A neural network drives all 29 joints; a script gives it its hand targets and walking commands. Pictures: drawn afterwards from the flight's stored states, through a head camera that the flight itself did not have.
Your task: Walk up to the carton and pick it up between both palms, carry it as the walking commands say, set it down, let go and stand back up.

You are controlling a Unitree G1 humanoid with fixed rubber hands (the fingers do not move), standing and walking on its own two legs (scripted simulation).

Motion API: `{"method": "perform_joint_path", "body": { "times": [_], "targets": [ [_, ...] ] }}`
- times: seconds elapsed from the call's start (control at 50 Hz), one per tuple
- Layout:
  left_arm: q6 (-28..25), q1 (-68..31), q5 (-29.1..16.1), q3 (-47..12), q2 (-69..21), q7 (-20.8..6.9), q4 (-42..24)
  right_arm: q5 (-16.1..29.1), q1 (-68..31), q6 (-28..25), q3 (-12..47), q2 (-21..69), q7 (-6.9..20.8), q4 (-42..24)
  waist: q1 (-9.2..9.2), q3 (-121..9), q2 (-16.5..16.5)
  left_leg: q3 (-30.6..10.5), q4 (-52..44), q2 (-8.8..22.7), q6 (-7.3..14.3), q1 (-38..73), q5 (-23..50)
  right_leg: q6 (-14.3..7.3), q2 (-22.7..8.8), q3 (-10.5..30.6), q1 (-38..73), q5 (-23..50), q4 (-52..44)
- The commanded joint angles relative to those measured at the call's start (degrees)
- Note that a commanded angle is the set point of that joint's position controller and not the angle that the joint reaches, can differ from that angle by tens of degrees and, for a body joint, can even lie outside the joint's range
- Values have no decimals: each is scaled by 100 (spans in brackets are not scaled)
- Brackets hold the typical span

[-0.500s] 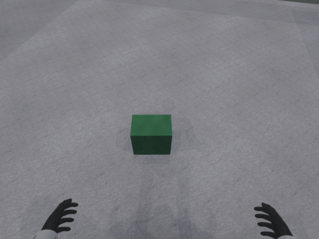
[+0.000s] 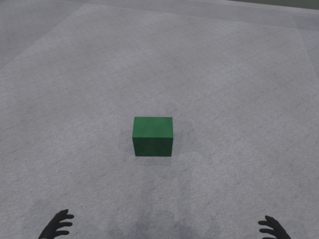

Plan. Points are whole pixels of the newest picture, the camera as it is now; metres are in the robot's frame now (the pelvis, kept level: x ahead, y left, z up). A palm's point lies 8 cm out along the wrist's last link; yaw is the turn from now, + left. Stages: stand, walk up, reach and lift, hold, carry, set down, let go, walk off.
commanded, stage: stand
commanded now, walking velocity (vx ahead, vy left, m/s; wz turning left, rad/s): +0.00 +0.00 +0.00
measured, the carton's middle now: (153, 137) +0.81 +0.08 -0.65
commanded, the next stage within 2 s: walk up in 0.86 s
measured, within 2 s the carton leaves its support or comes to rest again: neither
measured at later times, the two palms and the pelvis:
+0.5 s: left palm out of the picture +0.09 +0.30 -0.10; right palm out of the picture +0.10 -0.30 -0.10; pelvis +0.00 +0.00 +0.00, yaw +0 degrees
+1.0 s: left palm out of the picture +0.08 +0.31 -0.10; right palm out of the picture +0.09 -0.30 -0.10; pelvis +0.00 +0.00 +0.01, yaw +1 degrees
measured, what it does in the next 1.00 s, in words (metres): stands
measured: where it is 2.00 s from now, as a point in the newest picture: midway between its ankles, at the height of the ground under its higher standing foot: (157, 220)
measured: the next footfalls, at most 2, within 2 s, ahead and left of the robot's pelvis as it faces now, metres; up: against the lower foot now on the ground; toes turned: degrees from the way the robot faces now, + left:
left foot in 1.34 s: +0.13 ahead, +0.20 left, +0.00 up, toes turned +9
right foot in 1.74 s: +0.37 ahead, -0.10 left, +0.00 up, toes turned -5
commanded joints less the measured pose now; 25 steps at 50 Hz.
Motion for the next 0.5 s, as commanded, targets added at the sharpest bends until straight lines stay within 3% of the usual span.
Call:
{"method": "perform_joint_path", "body": {
  "times": [0.0, 0.06, 0.08, 0.1, 0.18, 0.2, 0.22, 0.24, 0.26, 0.28, 0.3, 0.32, 0.38, 0.4, 0.42, 0.44, 0.46, 0.48],
  "targets": [
    [-66, -322, -1, 271, 1004, 21, -259, -13, -220, -89, -265, -993, -39, -215, -62, -421, 75, -491, -512, 567, 267, 57, 721, -232, -607, 686, 86, 544, -617],
    [-97, -357, -13, 259, 983, 37, -143, -17, -306, -113, -261, -1043, -28, -157, -19, -367, 163, -517, -626, 600, 214, 5, 797, -197, -578, 618, 106, 565, -625],
    [-89, -351, 2, 275, 1040, 34, -132, -3, -177, -90, -287, -1100, -50, -95, -82, -233, 125, -519, -584, 589, 210, -26, 683, -177, -604, 607, 67, 610, -682],
    [-59, -221, -47, 270, 1097, 45, -45, -12, -178, -112, -235, -1086, -46, -16, -6, -377, -5, -593, -651, 635, 230, -62, 632, -158, -618, 604, 196, 466, -677],
    [-82, -117, -12, 241, 975, 65, 121, -10, -263, -93, -201, -969, -63, 62, 42, -357, -62, -575, -697, 657, 225, 86, 660, -189, -618, 601, 156, 542, -770],
    [-85, -106, -43, 248, 1031, 75, 145, -15, -155, -97, -189, -919, -56, 114, 20, -469, -224, -529, -651, 630, 202, 100, 702, -187, -663, 621, 228, 478, -824],
    [-99, -295, -8, 272, 1131, 85, 135, -23, -223, -105, -186, -885, -33, 78, -33, -432, -8, -529, -690, 638, 197, 120, 720, -207, -697, 746, 140, 492, -790],
    [-104, -65, -28, 279, 1075, 71, 188, -15, -177, -68, -175, -920, -59, 156, 61, -443, 100, -500, -639, 625, 224, 91, 754, -211, -634, 716, 219, 581, -833],
    [-75, -196, -19, 260, 1046, 72, 160, -7, -171, -78, -168, -856, -52, 156, -14, -336, 152, -426, -681, 543, 154, -1, 643, -181, -612, 648, 241, 537, -802],
    [-76, -194, -15, 258, 1019, 71, 236, -1, -217, -68, -177, -958, -44, 200, 21, -313, -11, -500, -716, 575, 163, -29, 555, -179, -642, 654, 223, 338, -820],
    [-78, -268, -10, 275, 1088, 48, 247, 7, -103, -91, -213, -996, -72, 225, -74, -326, -24, -479, -722, 596, 181, 67, 503, -178, -685, 732, 105, 330, -926],
    [-48, -210, -4, 279, 1101, 77, 260, -45, -239, -65, -200, -1031, -39, 254, 27, -304, -3, -452, -770, 600, 168, -16, 648, -162, -621, 568, 131, 408, -851],
    [-91, -280, -30, 272, 1096, 66, 356, -23, -241, -125, -263, -1153, -91, 293, -20, -439, 128, -517, -715, 651, 204, 78, 839, -172, -650, 654, 261, 651, -891],
    [-101, -133, -48, 300, 1157, 54, 376, -26, -263, -113, -221, -1172, -96, 326, 59, -366, 168, -552, -758, 649, 205, -25, 863, -189, -632, 631, 312, 688, -806],
    [-102, -150, -41, 269, 1010, 69, 405, 2, -152, -97, -217, -1039, -100, 395, -34, -461, 144, -471, -709, 585, 184, 93, 851, -185, -611, 613, 302, 681, -829],
    [-121, -130, -36, 239, 1057, 86, 462, 17, -144, -110, -199, -980, -83, 435, -35, -648, -241, -546, -774, 677, 206, 209, 947, -176, -676, 560, 409, 912, -829],
    [-119, -29, -65, 248, 1031, 97, 475, 28, -163, -118, -174, -987, -79, 385, 50, -572, -71, -498, -721, 685, 202, 223, 1032, -172, -662, 578, 413, 923, -778],
    [-106, -212, -35, 223, 940, 90, 478, 50, -231, -124, -196, -1059, -89, 449, 4, -419, -72, -493, -707, 636, 177, 119, 1068, -169, -639, 592, 282, 930, -864]
  ]
}}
